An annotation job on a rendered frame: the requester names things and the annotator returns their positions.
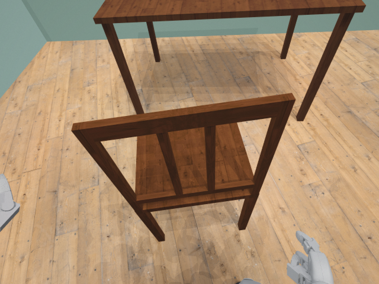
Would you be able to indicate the robot right hand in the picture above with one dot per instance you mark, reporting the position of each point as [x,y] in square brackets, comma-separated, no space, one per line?
[314,268]

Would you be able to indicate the robot left hand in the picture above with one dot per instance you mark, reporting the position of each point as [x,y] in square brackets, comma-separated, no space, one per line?
[8,208]

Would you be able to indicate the table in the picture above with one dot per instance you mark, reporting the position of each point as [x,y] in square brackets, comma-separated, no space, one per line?
[122,11]

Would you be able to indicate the chair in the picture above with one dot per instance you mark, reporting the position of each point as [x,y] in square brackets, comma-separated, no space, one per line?
[189,156]

